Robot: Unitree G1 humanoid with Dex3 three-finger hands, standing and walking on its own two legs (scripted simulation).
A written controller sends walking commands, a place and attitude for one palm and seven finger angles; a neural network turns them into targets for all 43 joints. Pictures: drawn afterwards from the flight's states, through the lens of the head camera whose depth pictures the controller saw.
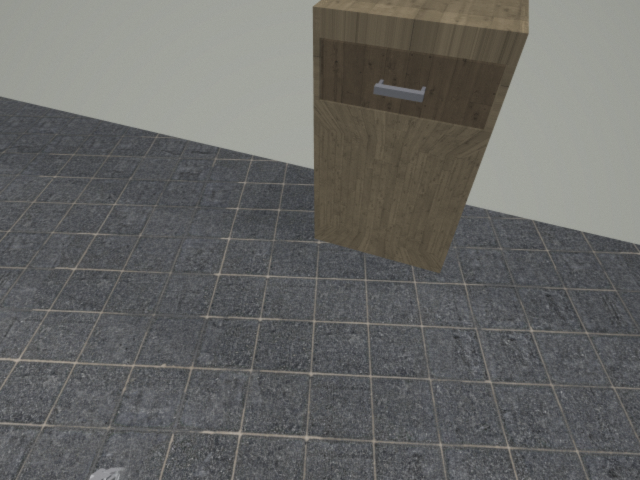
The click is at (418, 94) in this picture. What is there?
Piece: drawer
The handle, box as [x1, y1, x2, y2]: [373, 79, 425, 101]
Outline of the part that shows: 374,86 373,93 416,101 422,100 425,87 423,86 420,91 384,85 382,83 383,80 381,79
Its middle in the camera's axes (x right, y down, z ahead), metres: +0.22 -0.42 +1.09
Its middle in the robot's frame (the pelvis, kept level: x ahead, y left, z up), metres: +1.11 -0.17 -0.02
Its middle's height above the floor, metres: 0.75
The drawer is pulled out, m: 0.00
